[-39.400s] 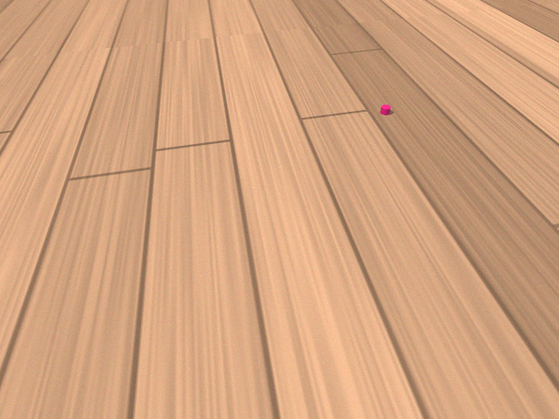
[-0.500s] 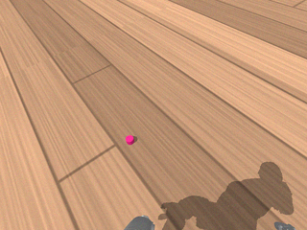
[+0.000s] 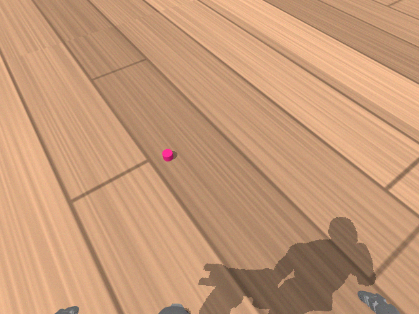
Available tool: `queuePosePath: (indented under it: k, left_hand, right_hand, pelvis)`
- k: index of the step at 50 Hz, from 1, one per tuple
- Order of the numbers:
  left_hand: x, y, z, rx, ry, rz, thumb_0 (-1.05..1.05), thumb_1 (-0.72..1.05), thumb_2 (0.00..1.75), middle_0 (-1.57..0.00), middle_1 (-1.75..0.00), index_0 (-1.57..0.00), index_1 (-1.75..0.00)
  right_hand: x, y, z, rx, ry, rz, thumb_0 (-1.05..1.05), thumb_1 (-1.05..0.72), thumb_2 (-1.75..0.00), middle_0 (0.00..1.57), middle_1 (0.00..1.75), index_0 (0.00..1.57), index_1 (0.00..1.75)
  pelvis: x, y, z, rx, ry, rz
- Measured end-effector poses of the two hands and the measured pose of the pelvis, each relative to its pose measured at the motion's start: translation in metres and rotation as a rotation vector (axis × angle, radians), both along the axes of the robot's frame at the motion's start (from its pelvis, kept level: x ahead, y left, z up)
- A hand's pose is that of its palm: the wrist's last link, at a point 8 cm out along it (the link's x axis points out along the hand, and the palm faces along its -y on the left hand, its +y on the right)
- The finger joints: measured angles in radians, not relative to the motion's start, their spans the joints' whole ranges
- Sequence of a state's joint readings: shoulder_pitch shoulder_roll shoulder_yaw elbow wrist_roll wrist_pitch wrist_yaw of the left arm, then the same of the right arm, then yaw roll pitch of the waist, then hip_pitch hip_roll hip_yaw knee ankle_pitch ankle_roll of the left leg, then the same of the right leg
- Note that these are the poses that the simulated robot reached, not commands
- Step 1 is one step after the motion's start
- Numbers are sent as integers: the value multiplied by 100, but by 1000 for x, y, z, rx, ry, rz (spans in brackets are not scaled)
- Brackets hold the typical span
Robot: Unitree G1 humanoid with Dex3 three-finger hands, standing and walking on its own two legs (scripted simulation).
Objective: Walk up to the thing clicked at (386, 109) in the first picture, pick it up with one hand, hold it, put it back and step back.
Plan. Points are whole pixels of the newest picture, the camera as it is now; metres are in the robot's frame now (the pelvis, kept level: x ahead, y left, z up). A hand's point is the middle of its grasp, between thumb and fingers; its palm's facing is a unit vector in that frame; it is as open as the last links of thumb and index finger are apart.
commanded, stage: step back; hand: left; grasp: from above
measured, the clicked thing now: (167, 155) +1.00 +0.29 -0.74
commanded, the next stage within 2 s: stand in 1.20 s
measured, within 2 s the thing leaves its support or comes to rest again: neither
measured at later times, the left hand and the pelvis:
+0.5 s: hand out of the picture -0.04 +0.29 -0.14, palm faces +0.07 -0.91 -0.40, open 7.4 cm; pelvis -0.08 +0.00 +0.01, yaw +4 degrees
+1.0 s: hand out of the picture +0.01 +0.27 -0.15, palm faces +0.10 -0.91 -0.39, open 7.4 cm; pelvis -0.03 -0.01 +0.00, yaw +6 degrees
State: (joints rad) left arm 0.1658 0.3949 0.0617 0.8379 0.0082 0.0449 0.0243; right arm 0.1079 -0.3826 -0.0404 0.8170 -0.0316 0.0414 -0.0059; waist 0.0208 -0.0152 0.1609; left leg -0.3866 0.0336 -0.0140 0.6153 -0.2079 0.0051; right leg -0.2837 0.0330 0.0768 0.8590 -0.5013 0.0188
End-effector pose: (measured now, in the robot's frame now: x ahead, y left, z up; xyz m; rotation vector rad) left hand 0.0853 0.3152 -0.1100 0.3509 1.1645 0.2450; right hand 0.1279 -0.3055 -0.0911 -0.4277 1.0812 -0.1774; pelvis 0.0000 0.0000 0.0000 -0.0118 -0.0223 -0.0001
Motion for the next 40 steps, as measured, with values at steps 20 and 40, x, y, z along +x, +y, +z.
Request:
queuePosePath:
  k: [20,40]
  left_hand:
    - [-128,17,18,57,-14,77,1,89,90,-20,-30,-21,-30]
    - [-110,-31,15,-3,-12,92,1,90,90,-20,-30,-21,-30]
  right_hand:
    - [-153,-3,-29,49,198,-27,1,-90,-90,20,30,20,30]
    - [-99,-33,-21,41,107,-17,1,-90,-90,20,30,20,30]
  pelvis:
    - [-85,0,-1,59,-29,67]
    - [-53,-27,4,15,-29,77]
